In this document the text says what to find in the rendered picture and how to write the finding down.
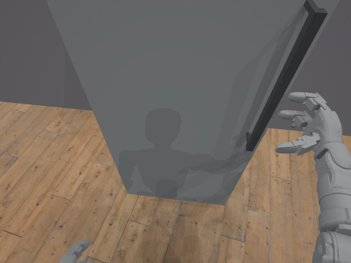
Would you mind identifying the right robot hand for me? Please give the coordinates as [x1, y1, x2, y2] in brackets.
[275, 92, 342, 156]

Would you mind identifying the fridge door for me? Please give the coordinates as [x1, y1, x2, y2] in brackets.
[46, 0, 340, 205]

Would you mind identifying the handle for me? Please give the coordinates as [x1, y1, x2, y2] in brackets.
[246, 0, 328, 151]

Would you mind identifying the left robot hand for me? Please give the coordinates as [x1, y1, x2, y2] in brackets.
[58, 239, 90, 263]

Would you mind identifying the robot right upper arm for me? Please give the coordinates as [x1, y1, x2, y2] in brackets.
[312, 231, 351, 263]

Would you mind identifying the robot right forearm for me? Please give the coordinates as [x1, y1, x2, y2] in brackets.
[313, 142, 351, 236]

